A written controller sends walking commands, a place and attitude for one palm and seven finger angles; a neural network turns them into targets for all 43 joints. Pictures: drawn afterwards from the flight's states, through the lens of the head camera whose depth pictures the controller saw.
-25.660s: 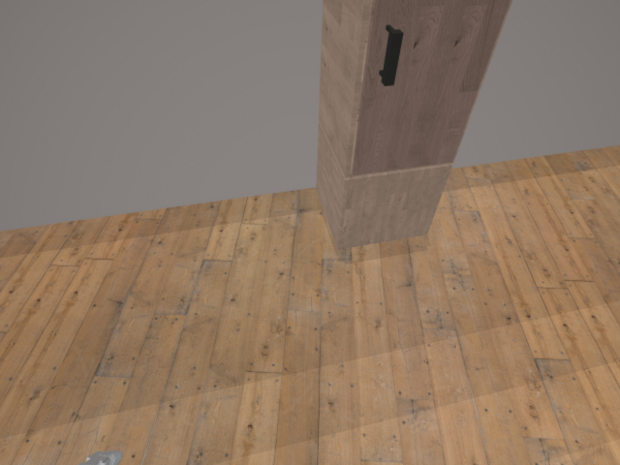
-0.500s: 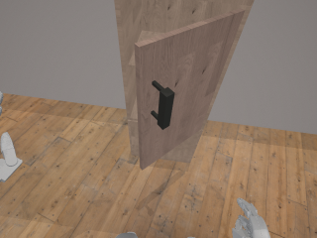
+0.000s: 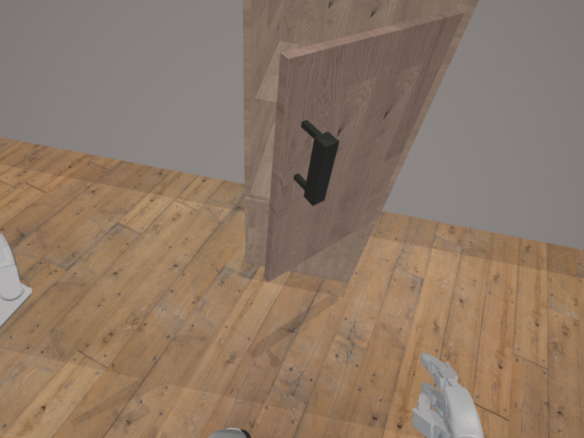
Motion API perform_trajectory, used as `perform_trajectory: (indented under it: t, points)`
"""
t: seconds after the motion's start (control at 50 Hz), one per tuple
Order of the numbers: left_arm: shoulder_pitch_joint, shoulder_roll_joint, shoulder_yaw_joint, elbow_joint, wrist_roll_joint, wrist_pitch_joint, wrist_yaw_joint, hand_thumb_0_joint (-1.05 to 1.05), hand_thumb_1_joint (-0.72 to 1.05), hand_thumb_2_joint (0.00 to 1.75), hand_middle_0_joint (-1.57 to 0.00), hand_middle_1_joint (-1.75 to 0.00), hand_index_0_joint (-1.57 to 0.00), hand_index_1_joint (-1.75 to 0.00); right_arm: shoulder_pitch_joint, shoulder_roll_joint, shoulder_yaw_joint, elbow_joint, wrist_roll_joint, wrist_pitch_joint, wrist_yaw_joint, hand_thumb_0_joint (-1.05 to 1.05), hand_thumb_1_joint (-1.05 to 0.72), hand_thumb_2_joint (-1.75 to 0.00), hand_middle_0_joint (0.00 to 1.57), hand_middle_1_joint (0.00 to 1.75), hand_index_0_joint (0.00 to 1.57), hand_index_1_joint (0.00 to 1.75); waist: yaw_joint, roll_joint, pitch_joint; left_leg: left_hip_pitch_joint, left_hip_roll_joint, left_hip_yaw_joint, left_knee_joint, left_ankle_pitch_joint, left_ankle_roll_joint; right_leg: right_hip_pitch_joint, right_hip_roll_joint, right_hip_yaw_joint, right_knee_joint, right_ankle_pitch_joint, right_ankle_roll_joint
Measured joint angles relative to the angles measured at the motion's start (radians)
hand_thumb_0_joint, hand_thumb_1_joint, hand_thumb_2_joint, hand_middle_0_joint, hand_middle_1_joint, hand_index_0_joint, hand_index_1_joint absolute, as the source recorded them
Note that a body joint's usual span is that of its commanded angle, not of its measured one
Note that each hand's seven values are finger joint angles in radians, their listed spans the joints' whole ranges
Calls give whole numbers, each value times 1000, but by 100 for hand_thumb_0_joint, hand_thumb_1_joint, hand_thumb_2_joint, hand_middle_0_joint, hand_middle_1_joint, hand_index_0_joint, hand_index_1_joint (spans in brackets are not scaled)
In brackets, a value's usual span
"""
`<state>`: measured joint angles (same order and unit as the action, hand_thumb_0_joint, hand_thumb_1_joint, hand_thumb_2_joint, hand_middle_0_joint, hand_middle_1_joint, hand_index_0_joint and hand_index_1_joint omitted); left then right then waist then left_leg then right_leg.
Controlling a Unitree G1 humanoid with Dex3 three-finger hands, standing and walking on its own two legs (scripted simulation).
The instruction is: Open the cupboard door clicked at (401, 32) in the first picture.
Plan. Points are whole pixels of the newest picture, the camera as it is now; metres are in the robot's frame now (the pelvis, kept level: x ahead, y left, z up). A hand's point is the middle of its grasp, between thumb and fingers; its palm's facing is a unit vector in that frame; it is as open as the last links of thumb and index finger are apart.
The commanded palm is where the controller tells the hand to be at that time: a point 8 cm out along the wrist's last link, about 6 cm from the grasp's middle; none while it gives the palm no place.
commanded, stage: stop stepping back and stand still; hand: left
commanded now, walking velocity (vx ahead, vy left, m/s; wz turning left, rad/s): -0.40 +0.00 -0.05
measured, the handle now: (311, 163) +0.52 +0.02 +0.07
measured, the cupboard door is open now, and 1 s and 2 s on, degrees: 46 46 46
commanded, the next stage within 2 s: let the arm hang, fingers relaxed in 0.76 s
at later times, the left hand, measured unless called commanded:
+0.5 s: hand (32, 400) +0.12 +0.23 +0.16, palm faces +0.39 -0.80 -0.45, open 7.4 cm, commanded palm +0.05 +0.26 +0.18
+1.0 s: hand out of the picture +0.11 +0.23 -0.03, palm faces +0.14 -0.88 -0.45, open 7.4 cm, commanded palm none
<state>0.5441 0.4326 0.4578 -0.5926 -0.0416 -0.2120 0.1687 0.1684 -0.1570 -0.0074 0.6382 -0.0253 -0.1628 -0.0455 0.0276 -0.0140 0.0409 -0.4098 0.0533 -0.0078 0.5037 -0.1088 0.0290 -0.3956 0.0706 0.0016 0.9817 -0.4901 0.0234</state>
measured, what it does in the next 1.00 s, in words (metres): walks backwards: right foot, then left foot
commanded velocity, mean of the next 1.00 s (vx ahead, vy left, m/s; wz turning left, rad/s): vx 0.12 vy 0.03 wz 0.00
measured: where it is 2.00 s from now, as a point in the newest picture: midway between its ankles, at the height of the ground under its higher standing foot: outside the picture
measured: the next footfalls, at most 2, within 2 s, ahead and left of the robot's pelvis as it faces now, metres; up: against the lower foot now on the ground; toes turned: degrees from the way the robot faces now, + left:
right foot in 0.16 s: -0.10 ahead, -0.13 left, +0.00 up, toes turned -2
left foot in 0.32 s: +0.02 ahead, +0.07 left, +0.00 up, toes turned -1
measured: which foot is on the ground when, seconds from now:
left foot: down 0.00-0.14, up 0.16-0.30, down 0.32-0.52, up 0.54-0.72, down 0.74-1.00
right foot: up 0.00-0.14, down 0.16-1.00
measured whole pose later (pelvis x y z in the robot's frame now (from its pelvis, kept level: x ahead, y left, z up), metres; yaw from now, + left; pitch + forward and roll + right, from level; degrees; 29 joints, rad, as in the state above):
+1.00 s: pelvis -0.10 -0.01 -0.01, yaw +1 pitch +1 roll +1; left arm 0.24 0.32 0.13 0.30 0.03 -0.01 0.03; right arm 0.13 -0.26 0.00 0.78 -0.03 -0.05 0.00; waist -0.01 0.05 -0.04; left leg -0.36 -0.01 0.04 0.61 -0.27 0.01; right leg -0.26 -0.05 -0.03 0.64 -0.42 0.01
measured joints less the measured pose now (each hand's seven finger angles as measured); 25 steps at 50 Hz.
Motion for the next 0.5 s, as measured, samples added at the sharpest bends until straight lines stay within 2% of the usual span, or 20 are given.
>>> perform_trajectory:
  t: [0.08, 0.12, 0.16, 0.2, 0.24, 0.28, 0.32, 0.34, 0.38, 0.44, 0.5]
  points:
    - [-43, -16, -35, 13, -9, 27, -2, 2, 89, 90, -21, -30, -21, -30, -17, 10, 21, 2, -4, -4, 7, 1, -90, -90, 20, 30, 20, 30, 4, 7, -24, -14, 18, 8, -90, 82, -13, 133, -17, -11, -179, -21, -16]
    - [-52, -3, -36, 22, -18, 31, -9, 2, 89, 90, -21, -30, -21, -30, -27, 14, 31, -15, -3, 1, 9, 1, -90, -90, 20, 30, 20, 30, -5, 4, -30, -37, 16, 12, -116, 118, -22, 213, -28, -23, -354, 17, -32]
    - [-25, 31, -10, 9, -22, 21, -17, 2, 89, 90, -21, -30, -21, -30, -43, 18, 42, -41, 0, 11, 14, 1, -90, -90, 20, 30, 20, 30, -5, -38, -34, -101, -6, 42, -51, 55, -41, 262, -69, 1, -536, 74, -67]
    - [-1, 18, -33, 14, -19, 8, -31, 2, 89, 90, -21, -30, -21, -30, -48, -10, 39, -27, -1, 27, 11, 1, -90, -90, 20, 30, 21, 30, -13, 4, -20, -148, -8, 5, 139, -96, -52, 245, -48, 0, -513, 111, -46]
    - [36, 23, -47, 13, -12, 7, -40, 2, 88, 90, -21, -30, -21, -30, -12, -22, 36, -8, 12, 40, 1, 1, -90, -90, 20, 30, 20, 30, -19, -3, -36, -136, -36, 10, 261, -162, -48, 248, -55, 7, -506, 126, -25]
    - [66, 29, -38, 18, -9, 8, -38, 1, 88, 90, -22, -30, -22, -30, 34, -33, 34, 3, 18, 47, -13, 1, -90, -90, 20, 30, 20, 30, -28, -22, -63, -57, -49, 37, 206, -145, -38, 252, -66, 13, -500, 125, -15]
    - [66, 22, -34, 39, -6, 8, -32, 1, 88, 90, -22, -30, -22, -30, 81, -64, 23, 1, 19, 39, -28, 1, -90, -90, 20, 30, 20, 30, -46, 3, -88, 37, -42, 27, 73, -118, -20, 246, -53, -7, -475, 108, -11]
    - [43, 20, -35, 64, -6, 9, -29, 1, 88, 90, -22, -30, -22, -30, 91, -69, 13, 14, 21, 37, -35, 1, -90, -90, 20, 30, 20, 30, -56, -2, -88, 41, -55, 21, 63, -132, -7, 244, -63, -16, -461, 99, -8]
    - [9, 11, -27, 111, -7, 13, -20, 1, 88, 90, -22, -30, -22, -30, 98, -74, 8, 34, 20, 35, -45, 1, -90, -90, 20, 30, 20, 30, -57, -21, -79, 50, -71, 29, 53, -110, 7, 244, -81, -13, -450, 115, -10]
    - [-2, 1, -15, 144, -5, 24, -9, 1, 88, 90, -21, -30, -21, -30, 102, -68, 11, 35, 9, 20, -46, 1, -91, -90, 20, 30, 20, 30, -64, -35, -72, 69, -75, 41, -2, -56, 6, 217, -79, -16, -403, 75, -21]
    - [9, -6, -27, 132, 4, 24, -8, 2, 89, 90, -21, -30, -21, -30, 109, -61, 16, 17, 4, 7, -38, 1, -91, -90, 20, 30, 20, 30, -74, -26, -66, 66, -71, 33, -28, -36, -3, 224, -64, -43, -457, 105, -45]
